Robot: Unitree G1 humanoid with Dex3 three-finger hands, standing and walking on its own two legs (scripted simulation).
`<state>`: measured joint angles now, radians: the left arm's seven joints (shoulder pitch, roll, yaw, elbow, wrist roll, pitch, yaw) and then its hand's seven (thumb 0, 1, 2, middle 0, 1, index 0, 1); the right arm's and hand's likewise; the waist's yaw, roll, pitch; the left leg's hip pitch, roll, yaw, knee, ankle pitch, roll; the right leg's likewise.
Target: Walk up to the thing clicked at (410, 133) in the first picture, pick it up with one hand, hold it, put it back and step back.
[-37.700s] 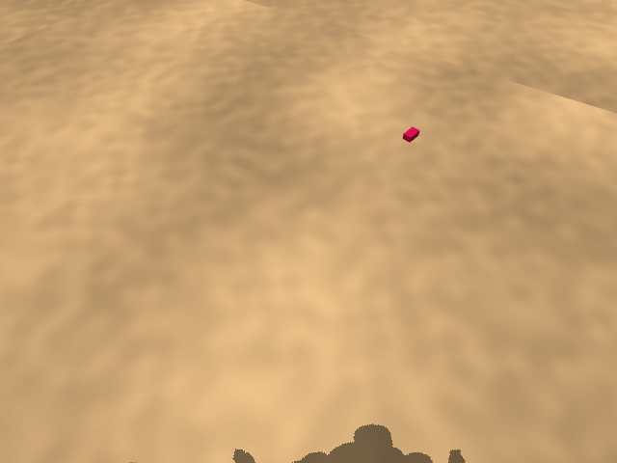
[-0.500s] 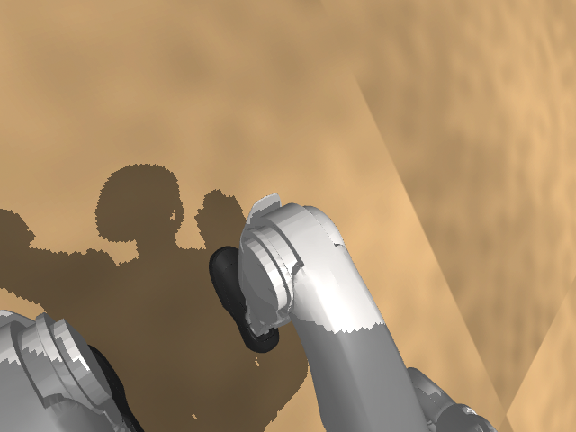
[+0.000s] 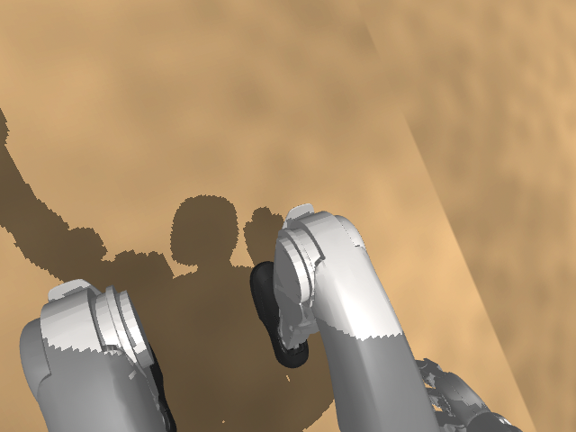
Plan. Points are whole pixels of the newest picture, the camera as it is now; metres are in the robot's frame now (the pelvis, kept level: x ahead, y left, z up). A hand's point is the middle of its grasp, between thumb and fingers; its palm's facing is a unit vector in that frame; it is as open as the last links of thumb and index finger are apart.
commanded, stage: settle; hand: left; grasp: from above
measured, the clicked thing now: out of the picture +0.52 +0.34 -0.23
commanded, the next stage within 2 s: lift in 0.22 s
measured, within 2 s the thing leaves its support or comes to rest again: neither
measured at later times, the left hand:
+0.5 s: hand out of the picture +0.50 +0.34 -0.13, palm faces -0.44 -0.09 -0.89, open 7.2 cm
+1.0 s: hand out of the picture +0.41 +0.34 +0.01, palm faces -0.44 -0.11 -0.89, open 7.2 cm
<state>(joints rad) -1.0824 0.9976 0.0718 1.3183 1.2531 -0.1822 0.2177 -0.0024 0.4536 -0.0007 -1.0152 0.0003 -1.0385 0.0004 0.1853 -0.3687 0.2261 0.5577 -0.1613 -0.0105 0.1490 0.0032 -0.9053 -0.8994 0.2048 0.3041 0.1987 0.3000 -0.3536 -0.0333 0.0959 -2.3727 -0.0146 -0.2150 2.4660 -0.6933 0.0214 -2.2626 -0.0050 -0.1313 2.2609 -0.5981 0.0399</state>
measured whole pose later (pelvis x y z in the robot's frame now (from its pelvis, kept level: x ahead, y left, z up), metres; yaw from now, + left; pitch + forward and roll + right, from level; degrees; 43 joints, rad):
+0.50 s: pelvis -0.01 -0.01 +0.02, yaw +4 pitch +35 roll -12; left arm -1.10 0.90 0.04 1.26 1.21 -0.14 0.11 0.00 0.45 0.00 -1.01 -0.02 -1.04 -0.01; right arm 0.21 -0.33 0.17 0.54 -0.11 0.05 0.11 0.00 -0.91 -0.90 0.20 0.30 0.20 0.30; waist -0.32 0.01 0.02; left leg -2.34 -0.02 -0.16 2.37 -0.65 0.02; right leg -2.26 -0.02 -0.09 2.21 -0.58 0.04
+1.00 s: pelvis -0.01 +0.00 +0.10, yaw +8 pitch +36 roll -8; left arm -0.77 0.72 0.00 0.91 1.06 -0.18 0.00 -0.01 0.45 0.00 -0.96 -0.15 -1.00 -0.11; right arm 0.17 -0.30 0.03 0.59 -0.03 0.12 0.04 0.01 -0.92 -0.90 0.20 0.30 0.20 0.30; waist -0.17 0.05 -0.14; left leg -2.07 -0.01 -0.08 2.09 -0.64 0.03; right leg -2.02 -0.04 -0.03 1.98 -0.58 0.05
